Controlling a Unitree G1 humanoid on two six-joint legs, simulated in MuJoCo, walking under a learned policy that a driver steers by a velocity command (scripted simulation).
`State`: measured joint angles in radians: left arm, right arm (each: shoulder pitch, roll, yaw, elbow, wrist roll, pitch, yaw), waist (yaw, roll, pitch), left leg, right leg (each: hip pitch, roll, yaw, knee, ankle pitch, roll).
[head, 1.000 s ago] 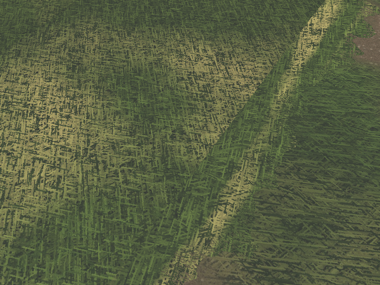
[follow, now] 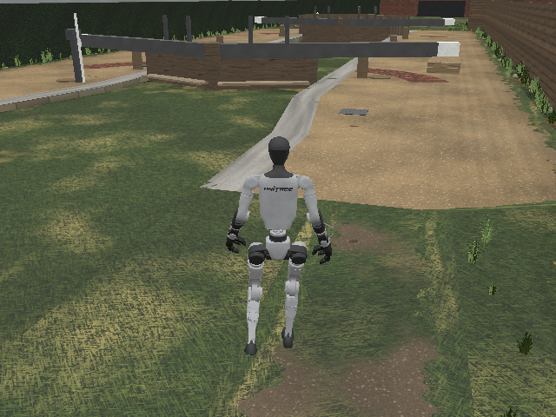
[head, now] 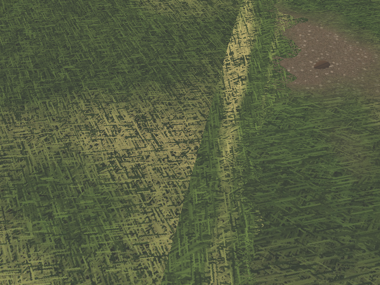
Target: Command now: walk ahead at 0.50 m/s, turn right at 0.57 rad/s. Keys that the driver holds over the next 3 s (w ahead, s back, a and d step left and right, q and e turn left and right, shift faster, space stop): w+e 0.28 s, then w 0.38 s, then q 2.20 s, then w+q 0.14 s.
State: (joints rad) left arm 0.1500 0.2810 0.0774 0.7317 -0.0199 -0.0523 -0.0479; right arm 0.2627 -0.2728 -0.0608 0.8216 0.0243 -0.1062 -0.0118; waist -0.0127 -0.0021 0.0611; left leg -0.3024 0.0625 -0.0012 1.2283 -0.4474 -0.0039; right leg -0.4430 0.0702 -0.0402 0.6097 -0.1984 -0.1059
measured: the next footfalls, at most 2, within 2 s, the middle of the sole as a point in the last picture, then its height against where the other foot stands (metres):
left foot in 0.40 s outside the picture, level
right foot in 0.86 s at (250, 237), level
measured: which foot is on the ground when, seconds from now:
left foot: up 0.00-0.38, down 0.40-0.88, up 0.90-1.00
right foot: down 0.00-0.42, up 0.44-0.84, down 0.86-1.00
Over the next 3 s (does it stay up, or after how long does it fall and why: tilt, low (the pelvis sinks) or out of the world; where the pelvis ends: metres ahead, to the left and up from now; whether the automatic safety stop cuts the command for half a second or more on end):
stays up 0.52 0.00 0.02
